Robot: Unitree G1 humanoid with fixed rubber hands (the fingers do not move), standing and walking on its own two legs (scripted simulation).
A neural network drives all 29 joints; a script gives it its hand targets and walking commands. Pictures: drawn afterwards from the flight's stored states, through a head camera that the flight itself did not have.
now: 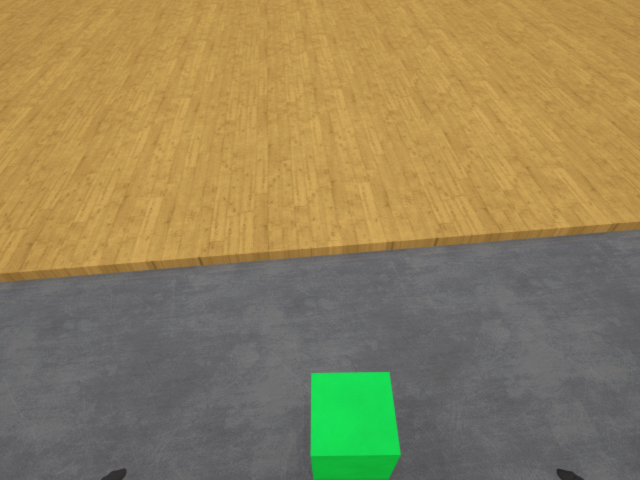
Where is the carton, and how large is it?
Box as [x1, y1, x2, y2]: [311, 372, 400, 479]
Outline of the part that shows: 389,372 311,373 311,463 313,479 388,478 400,454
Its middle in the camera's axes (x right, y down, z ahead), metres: +0.08 +0.52 +1.06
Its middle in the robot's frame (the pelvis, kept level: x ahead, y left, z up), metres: +0.40 -0.05 -0.66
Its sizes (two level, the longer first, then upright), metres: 0.210 0.200 0.250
